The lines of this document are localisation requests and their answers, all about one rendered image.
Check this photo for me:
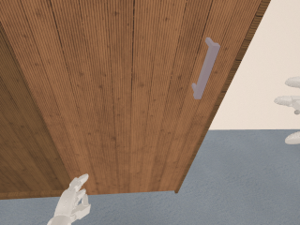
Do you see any robot left forearm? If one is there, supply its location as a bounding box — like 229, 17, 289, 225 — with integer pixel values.
47, 215, 71, 225

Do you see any wardrobe door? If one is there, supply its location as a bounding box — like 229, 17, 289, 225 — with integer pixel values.
0, 23, 72, 193
0, 0, 263, 195

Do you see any robot left hand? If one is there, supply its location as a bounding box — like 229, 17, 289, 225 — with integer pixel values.
53, 173, 91, 223

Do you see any robot right hand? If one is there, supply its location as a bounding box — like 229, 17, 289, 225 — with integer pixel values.
274, 76, 300, 144

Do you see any handle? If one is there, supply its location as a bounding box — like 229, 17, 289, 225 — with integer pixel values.
191, 37, 220, 99

